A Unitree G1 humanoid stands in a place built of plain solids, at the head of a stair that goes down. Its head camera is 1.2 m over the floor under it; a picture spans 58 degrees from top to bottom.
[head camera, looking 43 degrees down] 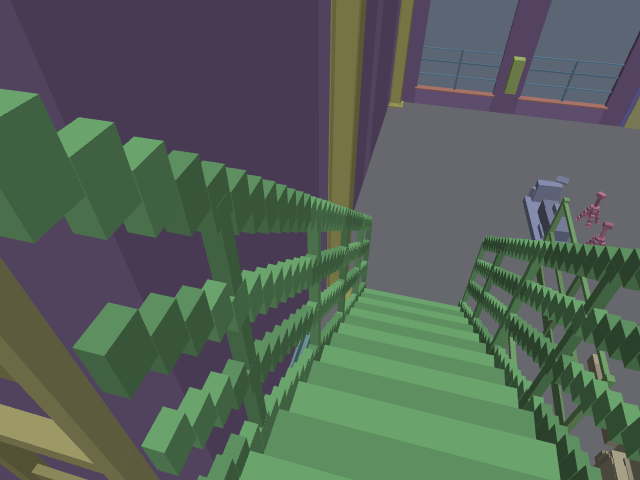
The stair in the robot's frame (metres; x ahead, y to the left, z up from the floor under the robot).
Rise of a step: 0.21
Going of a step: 0.24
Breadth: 1.20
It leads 15 degrees to the right of straight ahead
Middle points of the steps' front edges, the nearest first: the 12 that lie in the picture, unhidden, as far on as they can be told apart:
0.64 -0.37 -0.41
0.87 -0.44 -0.62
1.10 -0.50 -0.83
1.34 -0.56 -1.03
1.57 -0.62 -1.24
1.80 -0.68 -1.45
2.04 -0.75 -1.66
2.27 -0.81 -1.86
2.50 -0.87 -2.07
2.74 -0.93 -2.28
2.97 -1.00 -2.48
3.21 -1.06 -2.69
